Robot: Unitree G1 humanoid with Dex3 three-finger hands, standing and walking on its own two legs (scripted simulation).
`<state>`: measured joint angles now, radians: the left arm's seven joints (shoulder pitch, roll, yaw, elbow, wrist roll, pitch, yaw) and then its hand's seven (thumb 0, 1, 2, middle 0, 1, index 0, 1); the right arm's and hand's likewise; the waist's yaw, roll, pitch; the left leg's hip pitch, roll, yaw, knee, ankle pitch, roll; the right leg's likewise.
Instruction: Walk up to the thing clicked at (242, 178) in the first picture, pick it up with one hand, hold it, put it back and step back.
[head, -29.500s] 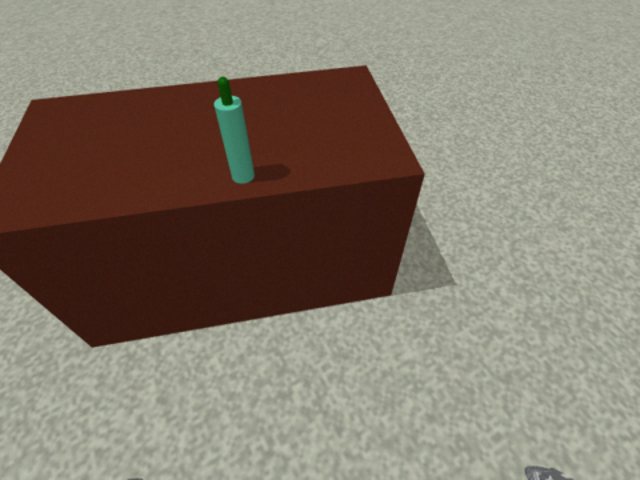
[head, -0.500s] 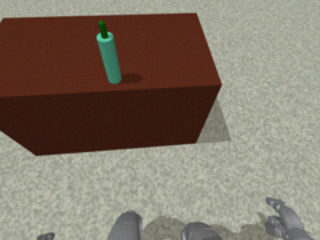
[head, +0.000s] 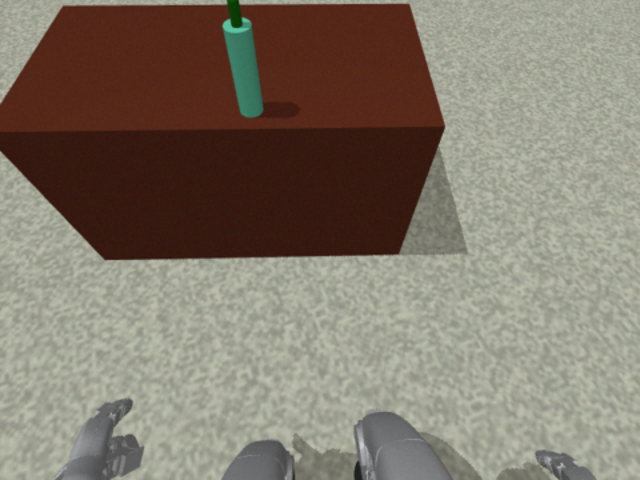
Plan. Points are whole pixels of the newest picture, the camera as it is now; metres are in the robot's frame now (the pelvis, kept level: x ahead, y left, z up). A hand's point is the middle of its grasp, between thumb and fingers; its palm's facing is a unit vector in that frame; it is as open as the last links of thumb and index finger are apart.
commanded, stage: step back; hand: left
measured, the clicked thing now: (243, 59) +0.87 +0.17 -0.03
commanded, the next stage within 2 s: stand in 1.40 s
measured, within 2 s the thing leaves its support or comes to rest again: neither
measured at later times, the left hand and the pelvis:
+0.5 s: hand out of the picture -0.09 +0.26 -0.13, palm faces +0.05 -0.89 -0.46, open 7.4 cm; pelvis -0.16 -0.03 +0.00, yaw +3 degrees
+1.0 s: hand out of the picture -0.13 +0.26 -0.14, palm faces +0.05 -0.93 -0.36, open 7.4 cm; pelvis -0.17 -0.01 +0.00, yaw +3 degrees
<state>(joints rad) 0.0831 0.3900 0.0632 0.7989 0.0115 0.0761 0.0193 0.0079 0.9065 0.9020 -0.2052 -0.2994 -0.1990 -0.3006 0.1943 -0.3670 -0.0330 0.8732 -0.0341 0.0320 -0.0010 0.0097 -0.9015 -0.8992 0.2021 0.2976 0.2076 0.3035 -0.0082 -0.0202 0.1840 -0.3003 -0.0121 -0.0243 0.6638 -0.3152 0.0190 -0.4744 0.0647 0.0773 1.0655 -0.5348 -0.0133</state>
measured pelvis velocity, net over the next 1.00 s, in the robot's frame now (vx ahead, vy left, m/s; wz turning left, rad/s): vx -0.17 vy -0.01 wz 0.05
